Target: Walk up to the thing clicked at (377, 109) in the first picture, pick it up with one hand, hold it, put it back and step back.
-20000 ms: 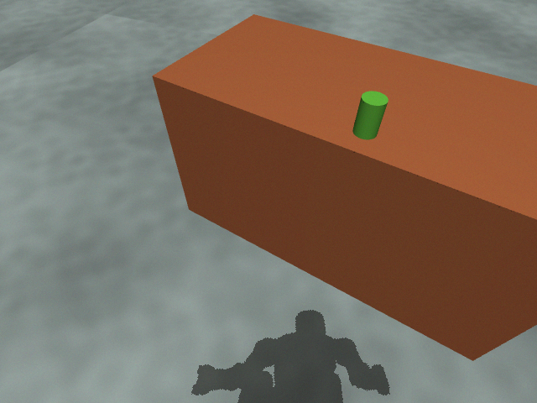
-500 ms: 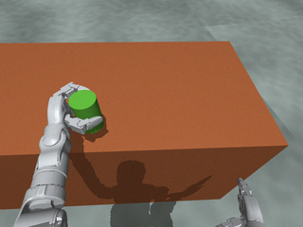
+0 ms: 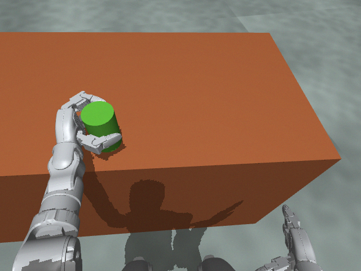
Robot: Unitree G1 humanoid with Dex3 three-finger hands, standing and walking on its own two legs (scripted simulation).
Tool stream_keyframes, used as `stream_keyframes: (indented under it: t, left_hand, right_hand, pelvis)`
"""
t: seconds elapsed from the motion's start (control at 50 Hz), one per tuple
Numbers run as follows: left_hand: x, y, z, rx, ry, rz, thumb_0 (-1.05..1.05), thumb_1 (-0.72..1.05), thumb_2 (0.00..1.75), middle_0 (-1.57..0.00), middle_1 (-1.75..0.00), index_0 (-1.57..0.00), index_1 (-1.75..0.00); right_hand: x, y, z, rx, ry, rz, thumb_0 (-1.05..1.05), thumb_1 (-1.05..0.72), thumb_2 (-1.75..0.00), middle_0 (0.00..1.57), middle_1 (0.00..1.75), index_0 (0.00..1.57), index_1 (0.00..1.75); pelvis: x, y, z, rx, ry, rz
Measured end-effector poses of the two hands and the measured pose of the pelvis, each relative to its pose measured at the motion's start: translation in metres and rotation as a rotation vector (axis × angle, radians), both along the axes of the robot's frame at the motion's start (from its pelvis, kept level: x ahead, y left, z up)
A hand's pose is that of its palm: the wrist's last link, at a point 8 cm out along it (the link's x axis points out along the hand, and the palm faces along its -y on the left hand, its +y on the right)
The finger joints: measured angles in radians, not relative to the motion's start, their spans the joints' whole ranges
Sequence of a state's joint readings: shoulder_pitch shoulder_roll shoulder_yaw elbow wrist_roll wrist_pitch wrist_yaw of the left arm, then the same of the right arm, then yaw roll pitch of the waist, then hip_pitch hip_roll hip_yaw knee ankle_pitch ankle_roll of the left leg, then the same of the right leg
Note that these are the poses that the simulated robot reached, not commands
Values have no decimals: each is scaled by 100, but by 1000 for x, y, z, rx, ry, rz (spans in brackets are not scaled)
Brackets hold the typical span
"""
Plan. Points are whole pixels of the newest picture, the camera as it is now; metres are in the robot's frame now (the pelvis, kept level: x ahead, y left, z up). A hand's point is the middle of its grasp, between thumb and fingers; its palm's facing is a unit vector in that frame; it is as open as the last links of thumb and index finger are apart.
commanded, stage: lower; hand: left
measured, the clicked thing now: (103, 128) +0.41 +0.16 +0.07
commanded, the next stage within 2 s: loosen in 0.74 s
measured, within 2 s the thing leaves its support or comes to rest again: rests again in 0.64 s
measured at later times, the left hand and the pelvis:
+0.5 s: hand (104, 129) +0.42 +0.16 +0.05, palm faces +0.08 -1.00 +0.02, open 10.1 cm; pelvis +0.00 +0.00 -0.01, yaw +0 degrees
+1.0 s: hand (107, 134) +0.42 +0.16 +0.03, palm faces +0.08 -1.00 +0.02, open 10.0 cm; pelvis +0.01 +0.00 -0.02, yaw +0 degrees
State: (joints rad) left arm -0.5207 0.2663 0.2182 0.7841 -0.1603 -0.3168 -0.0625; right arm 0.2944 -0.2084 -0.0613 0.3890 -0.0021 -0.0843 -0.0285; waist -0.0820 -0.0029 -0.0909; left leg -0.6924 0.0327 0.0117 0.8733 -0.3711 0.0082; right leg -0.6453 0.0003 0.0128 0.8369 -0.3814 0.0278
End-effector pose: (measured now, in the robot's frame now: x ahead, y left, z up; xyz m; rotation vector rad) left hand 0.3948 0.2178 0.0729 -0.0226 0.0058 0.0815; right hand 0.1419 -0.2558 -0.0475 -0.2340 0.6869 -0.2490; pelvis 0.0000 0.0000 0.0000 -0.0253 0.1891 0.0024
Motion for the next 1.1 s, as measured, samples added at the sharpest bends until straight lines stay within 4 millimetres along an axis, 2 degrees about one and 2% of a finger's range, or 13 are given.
stream_keyframes:
  t: [0.44, 0.92, 1.0, 1.1]
  left_hand:
    - [3, -4, -25, -1, 2, -5, -1, -55, 98, -85, -115, -86, -116]
    - [0, -10, -45, -2, -11, 2, -1, -56, 98, -86, -113, -88, -114]
    - [0, -10, -45, -1, -15, 4, -1, -54, 92, -89, -108, -90, -108]
    - [0, -9, -45, 7, -14, 3, -1, -48, 76, -92, -96, -93, -97]
  right_hand:
    - [4, 6, 3, -14, -10, 23, -1, 49, -6, 6, 5, 5, 5]
    - [10, -5, 5, -32, 0, 37, -1, 48, -6, 6, 5, 5, 5]
    - [11, -5, 6, -32, -6, 43, -1, 49, -6, 6, 5, 5, 5]
    - [8, -5, 5, -28, -4, 42, -1, 48, -6, 6, 5, 6, 5]
  pelvis:
    - [4, 4, -11, -7, 38, 0]
    - [7, -3, -21, -3, 69, 4]
    - [6, -4, -22, -3, 69, 5]
    - [5, -4, -22, -1, 69, 4]
